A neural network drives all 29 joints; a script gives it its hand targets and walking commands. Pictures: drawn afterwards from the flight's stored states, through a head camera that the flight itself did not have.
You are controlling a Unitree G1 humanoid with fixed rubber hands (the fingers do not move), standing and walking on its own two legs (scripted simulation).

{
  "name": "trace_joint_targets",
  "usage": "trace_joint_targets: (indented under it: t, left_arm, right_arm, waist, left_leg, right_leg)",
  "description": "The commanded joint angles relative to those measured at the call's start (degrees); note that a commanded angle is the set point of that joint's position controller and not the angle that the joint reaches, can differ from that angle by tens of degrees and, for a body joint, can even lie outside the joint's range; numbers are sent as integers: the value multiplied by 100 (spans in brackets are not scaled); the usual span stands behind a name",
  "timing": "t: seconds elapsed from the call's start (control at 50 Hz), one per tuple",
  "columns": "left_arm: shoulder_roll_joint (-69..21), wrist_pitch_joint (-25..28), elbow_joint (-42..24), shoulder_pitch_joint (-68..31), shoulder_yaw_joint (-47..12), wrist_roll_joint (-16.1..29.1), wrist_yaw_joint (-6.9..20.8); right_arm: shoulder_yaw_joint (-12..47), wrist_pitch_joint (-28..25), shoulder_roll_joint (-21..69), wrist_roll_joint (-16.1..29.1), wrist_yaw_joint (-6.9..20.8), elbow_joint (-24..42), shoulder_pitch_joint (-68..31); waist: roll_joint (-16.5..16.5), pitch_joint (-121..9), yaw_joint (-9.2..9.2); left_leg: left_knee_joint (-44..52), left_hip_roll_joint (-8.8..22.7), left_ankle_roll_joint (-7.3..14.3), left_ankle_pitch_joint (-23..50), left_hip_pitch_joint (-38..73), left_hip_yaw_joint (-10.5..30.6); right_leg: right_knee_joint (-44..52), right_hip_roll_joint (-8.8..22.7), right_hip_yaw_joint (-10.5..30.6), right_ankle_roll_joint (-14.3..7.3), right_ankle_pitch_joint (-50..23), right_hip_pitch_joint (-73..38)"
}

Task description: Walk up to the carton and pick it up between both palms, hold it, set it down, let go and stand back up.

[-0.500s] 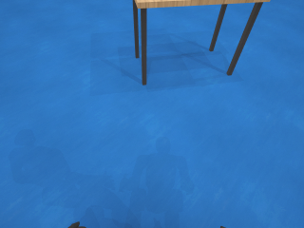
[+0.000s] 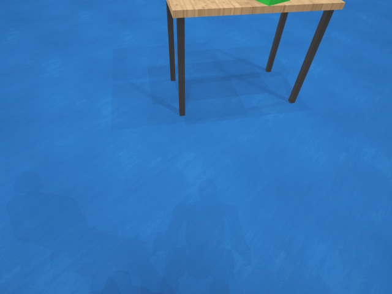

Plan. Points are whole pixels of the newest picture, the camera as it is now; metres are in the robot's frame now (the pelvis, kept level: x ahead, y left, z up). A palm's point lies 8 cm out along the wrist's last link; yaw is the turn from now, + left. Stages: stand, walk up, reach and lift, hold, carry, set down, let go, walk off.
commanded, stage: stand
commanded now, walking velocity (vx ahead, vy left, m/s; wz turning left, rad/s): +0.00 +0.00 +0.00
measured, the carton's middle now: out of the picture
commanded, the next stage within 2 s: walk up in 0.46 s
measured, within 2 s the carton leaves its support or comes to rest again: neither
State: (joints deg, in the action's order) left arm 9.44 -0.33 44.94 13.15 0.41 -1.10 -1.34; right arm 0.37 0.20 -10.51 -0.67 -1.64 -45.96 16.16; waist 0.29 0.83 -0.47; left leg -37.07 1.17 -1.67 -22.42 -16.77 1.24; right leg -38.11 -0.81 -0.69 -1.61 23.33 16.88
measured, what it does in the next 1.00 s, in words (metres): steps to the right: right foot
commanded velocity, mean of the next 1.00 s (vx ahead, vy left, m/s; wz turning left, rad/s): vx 0.00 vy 0.00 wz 0.00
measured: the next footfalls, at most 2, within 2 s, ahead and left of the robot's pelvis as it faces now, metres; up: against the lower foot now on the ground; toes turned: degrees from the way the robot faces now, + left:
right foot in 0.94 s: +0.15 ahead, -0.20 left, +0.00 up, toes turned -4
left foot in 1.34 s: +0.41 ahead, -0.03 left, +0.00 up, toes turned +8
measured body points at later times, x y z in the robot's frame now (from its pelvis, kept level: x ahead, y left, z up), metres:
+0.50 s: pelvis +0.01 -0.01 +0.01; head +0.04 -0.02 +0.46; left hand +0.04 +0.22 -0.14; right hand +0.03 -0.24 -0.15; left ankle -0.03 +0.14 -0.72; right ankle -0.04 -0.10 -0.72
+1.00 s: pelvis +0.09 -0.09 -0.02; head +0.12 -0.11 +0.43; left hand +0.19 +0.19 -0.12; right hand +0.05 -0.38 -0.15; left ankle -0.03 +0.12 -0.70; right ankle +0.11 -0.19 -0.72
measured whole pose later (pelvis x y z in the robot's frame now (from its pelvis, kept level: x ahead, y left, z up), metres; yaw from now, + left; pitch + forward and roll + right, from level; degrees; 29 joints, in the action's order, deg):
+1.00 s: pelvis +0.09 -0.09 -0.02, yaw +2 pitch +0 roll +1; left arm 17.0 3.0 42.7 14.4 4.1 -2.5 2.7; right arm -4.3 -1.6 -16.9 -2.8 -1.0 -53.0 26.3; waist -1.3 4.4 -1.8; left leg -45.0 6.3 1.7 -32.7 -10.3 6.5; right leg -46.0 3.0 -5.8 -0.6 21.3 22.8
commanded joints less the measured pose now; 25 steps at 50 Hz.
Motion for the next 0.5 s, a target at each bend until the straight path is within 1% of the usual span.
trace_joint_targets:
  t: [0.0, 0.02, 0.04, 0.06, 0.08, 0.1, 0.12, 0.14, 0.16, 0.18, 0.2, 0.22, 0.24, 0.26, 0.28, 0.3, 0.32, 0.34, 0.36, 0.38, 0.4, 0.42, 0.44, 0.46, 0.48]
  left_arm:
    - [740, 13, 4, 574, 204, 35, -64]
    - [938, 42, 20, 443, 262, -8, -97]
    - [924, 107, -31, -3, 261, -10, -28]
    - [478, 111, -101, -38, 95, -31, -34]
    - [409, 88, 41, -32, 89, -8, -30]
    - [514, 117, -36, -105, 136, -1, -15]
    - [653, 100, 226, 176, 138, 13, -79]
    - [489, 110, 224, 234, 133, 1, -117]
    - [700, 102, 458, 464, 184, 27, -113]
    - [635, 124, 463, 586, 186, 79, -136]
    - [619, 93, 516, 481, 112, -1, -143]
    - [446, 116, 600, 581, 132, 85, -123]
    - [529, 91, 618, 274, 96, 101, -139]
    - [454, 116, 629, 36, 109, 99, -127]
    - [562, 148, 678, 171, 57, 24, -107]
    - [762, 94, 873, 702, 168, 63, -164]
    - [783, 142, 904, 325, 185, 96, -118]
    - [980, 141, 772, 341, 222, -11, -91]
    - [945, 133, 826, 187, 267, 5, -118]
    - [754, 127, 1013, 476, 207, 42, -111]
    - [925, 116, 1094, 710, 248, 41, -183]
    - [418, 162, 1132, 641, 75, 48, -156]
    - [436, 176, 1146, 522, 102, 18, -118]
    - [372, 177, 1112, 302, 91, 112, -71]
    - [393, 159, 1253, 492, 104, 41, -109]
  right_arm:
    - [-276, -59, -773, -12, -57, 117, 396]
    - [-226, -67, -634, 6, -88, 211, 193]
    - [-158, -32, -448, 22, -37, 136, 184]
    - [-290, -12, -730, -18, -29, 128, 32]
    - [-269, 3, -730, 15, -24, -123, 477]
    - [-183, 15, -500, 45, -47, -110, 389]
    - [-174, 13, -436, -13, -51, -164, 349]
    - [-213, -52, -457, -39, -118, -195, 394]
    - [-138, -57, -84, 31, -113, -389, 416]
    - [-241, -36, -710, -11, -125, -303, 313]
    - [-236, 45, -697, 0, -130, -561, 619]
    - [-147, 94, -193, -27, -119, -726, 382]
    - [-226, 32, -417, 58, -61, -500, 327]
    - [-242, 11, -602, -13, -74, -698, 509]
    - [-251, 0, -514, -12, -73, -804, 354]
    - [-238, -36, -407, -41, -69, -751, 376]
    - [-145, -24, -201, 41, -38, -890, 345]
    - [-101, -4, -77, -49, -79, -974, 434]
    - [-199, 0, -568, 15, -61, -989, 386]
    - [-164, 1, -239, 62, -79, -1091, 381]
    - [-227, -58, -689, -4, -101, -1124, 574]
    - [-218, -52, -568, -8, -100, -1245, 580]
    - [-232, -6, -594, -34, -83, -1378, 769]
    - [-91, 9, -64, 32, -34, -1351, 534]
    - [-71, 19, -117, 33, -39, -1412, 567]
  waist:
    - [-161, -223, 101]
    - [-91, -246, 28]
    - [36, 141, -51]
    - [-104, -130, 72]
    - [66, -339, -42]
    - [57, -471, 17]
    - [169, -388, -33]
    - [129, -468, 39]
    - [329, -352, -26]
    - [82, -108, 165]
    - [260, 165, 74]
    - [198, -97, 227]
    - [408, -39, -123]
    - [427, -106, -65]
    - [14, -81, -53]
    - [-209, -106, 42]
    - [-171, -77, 1]
    - [-307, -59, 37]
    - [-226, 254, -15]
    - [193, -85, -1]
    - [-245, 30, -18]
    - [279, 214, 48]
    - [-27, 365, -48]
    - [-230, 352, 42]
    - [-351, 216, 10]
  left_leg:
    - [615, 334, 365, 2428, 269, 306]
    - [760, 326, 329, 2191, 115, 379]
    - [708, 135, 359, 1796, 238, 201]
    - [749, 222, 358, 1744, 234, 264]
    - [696, 184, 331, 2235, 451, 162]
    - [740, 224, 328, 2490, 497, 199]
    - [677, 213, 324, 2435, 546, 222]
    - [648, 281, 347, 2202, 580, 225]
    - [724, 199, 269, 2165, 716, 149]
    - [849, 223, 232, 2503, 574, 283]
    - [897, 185, 240, 2099, 67, 209]
    - [857, 188, 222, 1916, 360, 140]
    - [957, 138, 208, 1680, 621, 158]
    - [851, 158, 303, 1799, 520, 91]
    - [998, 238, 237, 2051, 899, 148]
    - [1009, 250, 239, 2078, 964, 151]
    - [946, 224, 269, 2245, 725, 166]
    - [1002, 318, 188, 2192, 494, 94]
    - [1111, 226, 202, 2222, 533, 167]
    - [1091, 301, 194, 2147, 801, 237]
    - [1045, 284, 206, 2278, 490, 132]
    - [1027, 269, 195, 2241, 581, 277]
    - [1176, 285, 108, 2213, 779, 81]
    - [1196, 270, 261, 1975, 426, 288]
    - [1172, 346, 247, 1971, 684, 180]
  right_leg:
    - [673, 372, 394, -148, -2193, -297]
    - [859, 456, 447, -216, -2021, -290]
    - [956, 484, 555, -220, -2241, -87]
    - [978, 471, 471, -256, -2357, -368]
    - [767, 555, 533, -260, -2708, -521]
    - [792, 363, 393, -177, -2646, -622]
    - [938, 378, 346, -140, -2693, -476]
    - [994, 516, 449, -193, -3096, -705]
    - [1031, 518, 433, -244, -3358, -763]
    - [1009, 487, 397, -227, -3554, -737]
    - [1139, 630, 533, -255, -3330, -841]
    - [1249, 630, 546, -258, -3560, -1102]
    - [1222, 693, 573, -265, -3450, -765]
    - [1242, 597, 482, -286, -3102, -910]
    - [1361, 654, 597, -302, -3100, -551]
    - [1406, 570, 508, -238, -3108, -653]
    - [1185, 556, 465, -237, -3306, -846]
    - [1343, 558, 375, -221, -3183, -1015]
    - [1367, 648, 534, -303, -3001, -772]
    - [1399, 463, 399, -236, -2961, -916]
    - [1394, 491, 471, -243, -3349, -1127]
    - [1352, 558, 486, -248, -3326, -997]
    - [1361, 668, 496, -274, -3088, -696]
    - [1414, 495, 478, -280, -2516, -875]
    - [1440, 522, 307, -211, -2847, -863]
